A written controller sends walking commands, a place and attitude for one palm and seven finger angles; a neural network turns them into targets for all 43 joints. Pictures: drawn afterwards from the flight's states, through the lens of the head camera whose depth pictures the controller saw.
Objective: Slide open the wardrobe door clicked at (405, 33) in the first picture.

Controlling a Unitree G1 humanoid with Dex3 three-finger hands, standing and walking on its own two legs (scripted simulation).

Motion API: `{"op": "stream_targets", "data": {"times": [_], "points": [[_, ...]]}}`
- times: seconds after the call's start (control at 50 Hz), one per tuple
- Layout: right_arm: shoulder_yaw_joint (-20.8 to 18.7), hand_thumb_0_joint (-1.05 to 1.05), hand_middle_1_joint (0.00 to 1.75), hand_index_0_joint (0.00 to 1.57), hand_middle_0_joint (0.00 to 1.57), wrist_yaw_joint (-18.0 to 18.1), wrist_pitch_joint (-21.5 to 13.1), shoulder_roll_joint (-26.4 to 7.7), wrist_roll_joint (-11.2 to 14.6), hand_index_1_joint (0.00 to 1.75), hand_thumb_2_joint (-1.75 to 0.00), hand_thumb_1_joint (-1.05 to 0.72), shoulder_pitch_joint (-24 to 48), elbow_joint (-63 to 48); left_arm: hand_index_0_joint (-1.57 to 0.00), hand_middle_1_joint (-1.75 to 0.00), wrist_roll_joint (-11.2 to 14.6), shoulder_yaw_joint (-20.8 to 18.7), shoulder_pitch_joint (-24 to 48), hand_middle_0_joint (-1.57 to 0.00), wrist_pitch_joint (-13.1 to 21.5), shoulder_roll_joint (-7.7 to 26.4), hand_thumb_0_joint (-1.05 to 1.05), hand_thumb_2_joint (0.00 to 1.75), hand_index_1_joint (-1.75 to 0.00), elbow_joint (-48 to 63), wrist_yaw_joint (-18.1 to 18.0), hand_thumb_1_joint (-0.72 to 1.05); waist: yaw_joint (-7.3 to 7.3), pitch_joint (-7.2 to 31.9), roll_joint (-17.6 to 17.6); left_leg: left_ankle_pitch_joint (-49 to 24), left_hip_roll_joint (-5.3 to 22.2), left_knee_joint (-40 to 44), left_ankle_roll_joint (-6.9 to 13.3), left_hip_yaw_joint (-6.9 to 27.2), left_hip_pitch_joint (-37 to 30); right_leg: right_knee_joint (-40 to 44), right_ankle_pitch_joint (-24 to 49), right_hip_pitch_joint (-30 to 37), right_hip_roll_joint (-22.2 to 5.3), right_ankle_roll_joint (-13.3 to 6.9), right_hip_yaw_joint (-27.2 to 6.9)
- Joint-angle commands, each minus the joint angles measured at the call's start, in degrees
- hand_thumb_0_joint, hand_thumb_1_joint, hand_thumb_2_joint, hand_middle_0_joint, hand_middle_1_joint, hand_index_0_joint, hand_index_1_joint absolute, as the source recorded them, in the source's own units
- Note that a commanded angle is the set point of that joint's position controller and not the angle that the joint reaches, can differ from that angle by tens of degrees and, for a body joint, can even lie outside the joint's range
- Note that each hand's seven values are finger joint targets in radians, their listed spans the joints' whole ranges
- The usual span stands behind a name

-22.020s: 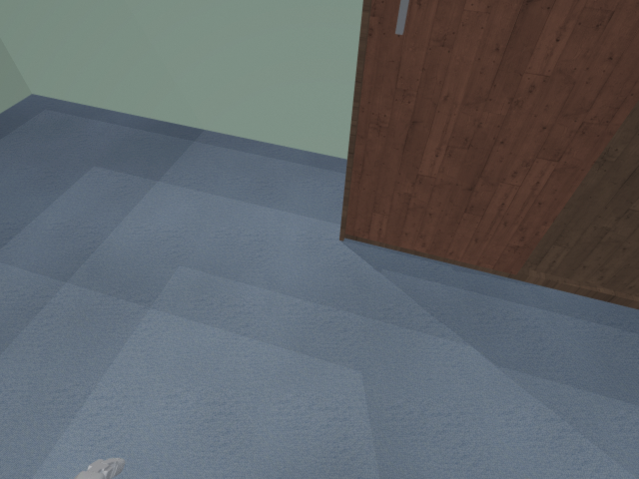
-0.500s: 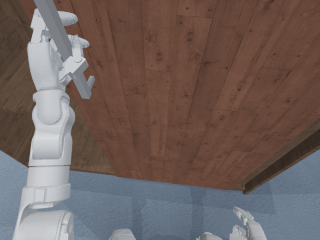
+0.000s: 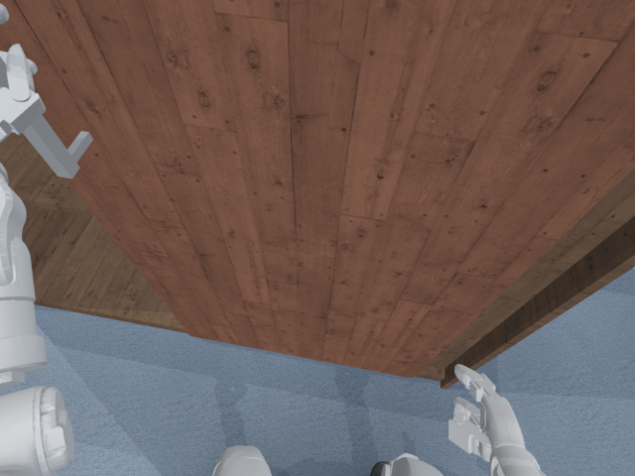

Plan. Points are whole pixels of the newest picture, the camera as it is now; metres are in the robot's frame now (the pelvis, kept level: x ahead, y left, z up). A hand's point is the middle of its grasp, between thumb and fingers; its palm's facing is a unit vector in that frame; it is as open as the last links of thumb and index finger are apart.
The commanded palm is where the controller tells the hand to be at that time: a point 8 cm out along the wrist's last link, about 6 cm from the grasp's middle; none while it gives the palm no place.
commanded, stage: stop walking and hold the door there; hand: left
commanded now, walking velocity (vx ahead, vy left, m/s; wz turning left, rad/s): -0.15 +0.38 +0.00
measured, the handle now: out of the picture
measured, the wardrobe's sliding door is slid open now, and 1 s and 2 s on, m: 0.57 0.56 0.56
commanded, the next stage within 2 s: none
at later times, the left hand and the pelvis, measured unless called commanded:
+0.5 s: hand (24, 91) +0.37 +0.35 +0.23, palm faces +0.63 -0.75 -0.18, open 5.7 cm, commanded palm +0.32 +0.38 +0.20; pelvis -0.02 -0.01 +0.01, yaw -4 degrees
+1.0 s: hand (24, 91) +0.37 +0.35 +0.23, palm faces +0.62 -0.76 -0.17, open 5.4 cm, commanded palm +0.32 +0.38 +0.20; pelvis -0.05 -0.02 +0.00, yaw -7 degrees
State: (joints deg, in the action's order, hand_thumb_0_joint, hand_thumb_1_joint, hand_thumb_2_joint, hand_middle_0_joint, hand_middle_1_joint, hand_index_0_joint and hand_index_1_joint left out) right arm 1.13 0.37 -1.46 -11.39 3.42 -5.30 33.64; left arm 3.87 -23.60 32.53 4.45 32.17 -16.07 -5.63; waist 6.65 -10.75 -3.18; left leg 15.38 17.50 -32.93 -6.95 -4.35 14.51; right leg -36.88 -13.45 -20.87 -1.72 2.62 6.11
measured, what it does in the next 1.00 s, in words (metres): steps on the spot: right foot, then left foot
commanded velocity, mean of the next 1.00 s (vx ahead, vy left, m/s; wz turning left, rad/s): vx -0.02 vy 0.05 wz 0.00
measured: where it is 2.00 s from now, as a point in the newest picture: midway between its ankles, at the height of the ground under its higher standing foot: outside the picture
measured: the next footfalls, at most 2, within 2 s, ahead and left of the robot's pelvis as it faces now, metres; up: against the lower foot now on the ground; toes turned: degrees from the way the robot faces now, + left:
right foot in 0.02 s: +0.10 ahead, -0.16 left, +0.00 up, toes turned -6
left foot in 0.28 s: +0.08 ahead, +0.08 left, +0.00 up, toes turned +4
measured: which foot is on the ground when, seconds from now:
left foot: down 0.00-0.02, up 0.04-0.26, down 0.28-1.00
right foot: up 0.00-0.00, down 0.02-0.30, up 0.32-0.52, down 0.54-1.00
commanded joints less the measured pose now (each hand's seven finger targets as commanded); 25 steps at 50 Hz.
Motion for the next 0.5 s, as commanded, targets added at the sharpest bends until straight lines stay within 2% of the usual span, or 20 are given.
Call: {"op": "stream_targets", "data": {"times": [0.0,0.02,0.04,0.06,0.08,0.1,0.12,0.14,0.16,0.18,0.22,0.24,0.26,0.28,0.3,0.32,0.34,0.38,0.42,0.48], "points": [[-3.3,0.00,0.30,0.20,0.20,2.1,-2.7,-8.5,0.2,0.30,-0.90,-0.90,1.9,-6.2,-0.45,-1.40,-3.7,-12.6,11.6,-0.45,4.9,28.0,0.00,0.90,-1.40,2.4,0.1,0.90,-4.91,28.1,14.4,20.3,-15.0,-27.8,5.0,-2.9,14.8,12.0,52.4,28.4,-17.7,-7.9,-20.8],[-2.6,0.00,0.30,0.20,0.20,3.0,-3.5,-8.5,-0.1,0.30,-0.90,-0.90,1.6,-5.2,-0.45,-1.40,-3.6,-15.4,9.1,-0.45,3.5,29.4,0.00,0.90,-1.40,-1.5,-0.2,0.90,-4.68,24.5,11.0,19.9,-13.3,-30.3,5.2,2.5,15.5,11.9,53.5,22.6,-20.0,-9.1,-21.4],[-3.1,0.00,0.30,0.20,0.20,3.0,-3.9,-10.3,0.9,0.30,-0.90,-0.90,0.0,-4.1,-0.45,-1.40,-2.6,-17.4,11.4,-0.45,3.6,30.9,0.00,0.90,-1.40,1.8,-0.7,0.90,-4.71,28.1,19.4,20.8,-14.1,-33.6,4.6,4.9,16.9,10.1,53.7,25.2,-20.3,-10.4,-24.2],[-3.2,0.00,0.30,0.20,0.20,3.6,-4.0,-11.1,0.8,0.30,-0.90,-0.90,2.0,-2.8,-0.45,-1.40,-1.8,-16.8,11.9,-0.45,3.5,29.1,0.00,0.90,-1.40,2.0,-1.4,0.90,-4.57,28.0,19.6,19.9,-13.9,-32.1,4.7,6.3,17.2,8.3,56.0,26.7,-20.7,-11.0,-21.7],[-3.0,0.00,0.30,0.20,0.20,3.8,-4.2,-11.0,0.6,0.30,-0.90,-0.90,1.6,-2.5,-0.45,-1.40,-2.1,-18.5,10.3,-0.45,3.9,28.4,0.00,0.90,-1.40,0.8,-2.0,0.90,-4.76,30.1,18.5,18.9,-13.9,-28.2,4.8,5.6,14.9,6.8,55.5,27.2,-19.9,-10.8,-17.1],[-3.3,0.00,0.30,0.20,0.20,4.0,-4.0,-11.6,0.2,0.30,-0.90,-0.90,1.3,-2.1,-0.45,-1.40,-2.8,-20.5,7.7,-0.45,4.1,29.6,0.00,0.90,-1.40,-2.6,-2.2,0.90,-5.11,30.0,18.1,17.3,-14.9,-24.3,5.0,4.3,12.0,7.2,53.7,24.3,-18.9,-10.1,-15.0],[-3.6,0.00,0.30,0.20,0.20,4.2,-3.6,-12.0,-0.1,0.30,-0.90,-0.90,1.4,-1.8,-0.45,-1.40,-3.2,-20.8,7.4,-0.45,4.3,30.1,0.00,0.90,-1.40,-3.6,-2.3,0.90,-5.06,29.8,18.6,15.8,-15.8,-20.6,5.1,3.5,10.0,7.8,52.4,22.7,-18.5,-9.6,-14.2],[-3.6,0.00,0.30,0.20,0.20,4.3,-3.3,-12.1,-0.2,0.30,-0.90,-0.90,1.6,-1.6,-0.45,-1.40,-3.5,-18.8,9.3,-0.45,4.6,28.6,0.00,0.90,-1.40,-2.5,-2.1,0.90,-5.29,30.1,18.5,14.3,-15.9,-16.9,5.2,3.4,7.8,8.3,49.1,21.2,-18.6,-9.2,-13.6],[-3.6,0.00,0.30,0.20,0.20,4.5,-3.1,-12.4,-0.2,0.30,-0.90,-0.90,1.8,-1.1,-0.45,-1.40,-3.3,-18.2,8.5,-0.45,4.7,28.2,0.00,0.90,-1.40,-4.3,-2.1,0.90,-5.70,28.6,14.6,11.9,-16.0,-12.4,5.4,2.8,5.3,9.1,45.3,18.8,-18.4,-8.7,-13.1],[-3.6,0.00,0.30,0.20,0.20,4.6,-2.7,-12.5,-0.2,0.30,-0.90,-0.90,0.7,-1.2,-0.45,-1.40,-3.6,-16.6,8.8,-0.45,5.1,26.9,0.00,0.90,-1.40,-3.7,-2.1,0.90,-5.79,29.3,13.2,8.6,-16.4,-8.4,5.6,2.4,2.9,9.9,39.1,17.2,-17.7,-8.2,-12.6],[-4.2,0.00,0.30,0.20,0.20,4.6,-2.4,-13.0,-0.1,0.30,-0.90,-0.90,-0.9,-0.8,-0.45,-1.40,-3.5,-13.2,11.1,-0.45,6.3,24.2,0.00,0.90,-1.40,-1.8,-2.1,0.90,-6.89,28.3,9.2,-3.0,-15.3,4.1,5.4,1.4,-5.8,9.8,21.9,10.5,-14.6,-6.2,-10.3],[-4.8,0.00,0.30,0.20,0.20,4.7,-2.3,-14.1,-0.2,0.30,-0.90,-0.90,-1.3,-1.0,-0.45,-1.40,-3.4,-11.5,11.2,-0.45,7.0,22.7,0.00,0.90,-1.40,-1.3,-2.0,0.90,-6.64,26.5,3.3,-7.9,-11.7,8.3,6.3,2.3,-7.4,7.8,13.1,7.5,-10.9,-5.0,-8.6],[-5.4,0.00,0.30,0.20,0.20,4.8,-2.2,-16.1,0.3,0.30,-0.90,-0.90,-1.1,-1.7,-0.45,-1.40,-3.0,-10.7,11.7,-0.45,7.7,22.8,0.00,0.90,-1.40,-0.1,-2.0,0.90,-5.88,23.8,-9.2,-14.1,-4.1,11.4,9.3,9.9,-6.6,4.6,1.4,3.8,-5.4,-2.7,-4.6],[-4.6,0.00,0.30,0.20,0.20,4.5,-1.9,-15.0,0.7,0.30,-0.90,-0.90,-3.0,-2.2,-0.45,-1.40,-3.2,-8.3,10.2,-0.45,7.7,20.7,0.00,0.90,-1.40,-1.9,-1.7,0.90,-5.29,23.9,-13.7,-17.0,-0.2,14.1,12.4,13.3,-3.8,-0.7,-12.2,3.5,-1.2,-2.1,-2.5],[-4.3,0.00,0.30,0.20,0.20,4.6,-2.2,-14.2,-0.2,0.30,-0.90,-0.90,-2.9,-2.6,-0.45,-1.40,-3.6,-8.2,10.6,-0.45,7.5,20.7,0.00,0.90,-1.40,-2.4,-1.8,0.90,-6.28,22.2,-15.8,-10.9,1.4,18.7,13.8,16.8,0.1,-9.4,-16.1,2.7,0.3,-2.3,-2.9],[-4.5,0.00,0.30,0.20,0.20,5.0,-2.6,-14.5,-0.4,0.30,-0.90,-0.90,-3.5,-2.2,-0.45,-1.40,-3.8,-10.5,12.0,-0.45,7.5,23.9,0.00,0.90,-1.40,-3.6,-2.3,0.90,-6.22,21.0,-14.1,-10.9,1.8,18.4,14.6,17.2,1.2,-13.5,-14.8,1.9,0.0,-2.5,-4.7],[-4.4,0.00,0.30,0.20,0.20,5.3,-3.1,-14.5,-0.4,0.30,-0.90,-0.90,-4.5,-1.8,-0.45,-1.40,-3.8,-9.8,12.4,-0.45,7.1,23.9,0.00,0.90,-1.40,-4.2,-2.3,0.90,-6.27,20.5,-12.2,-14.2,0.7,16.4,14.8,15.0,-0.3,-13.1,-12.5,0.9,-0.4,-2.1,-4.9],[-4.2,0.00,0.30,0.20,0.20,5.4,-3.7,-14.6,-0.1,0.30,-0.90,-0.90,-5.4,-1.3,-0.45,-1.40,-3.8,-9.4,12.3,-0.45,6.5,24.0,0.00,0.90,-1.40,-3.6,-2.0,0.90,-6.05,22.1,-11.8,-23.9,-1.8,12.9,14.1,9.9,-5.9,-6.6,-10.9,1.0,-0.2,-1.3,-2.9],[-4.0,0.00,0.30,0.20,0.20,5.4,-4.2,-14.8,-0.1,0.30,-0.90,-0.90,-6.5,-1.2,-0.45,-1.40,-3.6,-8.6,11.5,-0.45,5.6,23.2,0.00,0.90,-1.40,-5.6,-1.8,0.90,-6.40,22.8,-12.0,-21.3,-2.6,12.4,12.9,8.0,-6.5,0.3,-9.3,4.3,0.5,-1.2,-1.6],[-3.6,0.00,0.30,0.20,0.20,5.7,-3.8,-15.6,-0.6,0.30,-0.90,-0.90,-7.1,-0.9,-0.45,-1.40,-3.8,-11.2,10.3,-0.45,4.9,27.4,0.00,0.90,-1.40,-11.4,-1.6,0.90,-6.23,22.9,-8.0,-12.9,-5.1,9.3,10.1,6.0,-1.4,13.7,-0.2,12.9,-0.9,-1.9,-2.6]]}}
